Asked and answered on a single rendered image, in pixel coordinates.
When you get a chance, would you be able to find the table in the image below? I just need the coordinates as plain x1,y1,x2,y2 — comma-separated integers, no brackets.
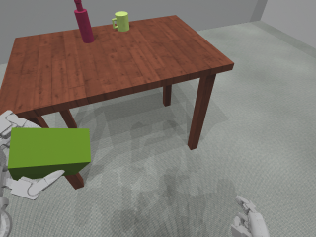
0,15,234,190

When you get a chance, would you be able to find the left robot hand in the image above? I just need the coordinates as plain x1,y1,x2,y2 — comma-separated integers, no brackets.
0,110,65,200

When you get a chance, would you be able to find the right robot hand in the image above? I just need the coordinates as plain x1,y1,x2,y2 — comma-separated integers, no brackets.
231,196,270,237

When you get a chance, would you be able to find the sponge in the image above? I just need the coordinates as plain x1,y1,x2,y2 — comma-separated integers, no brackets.
7,127,91,181

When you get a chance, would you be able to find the robot left forearm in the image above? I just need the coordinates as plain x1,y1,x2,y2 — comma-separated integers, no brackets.
0,197,13,237

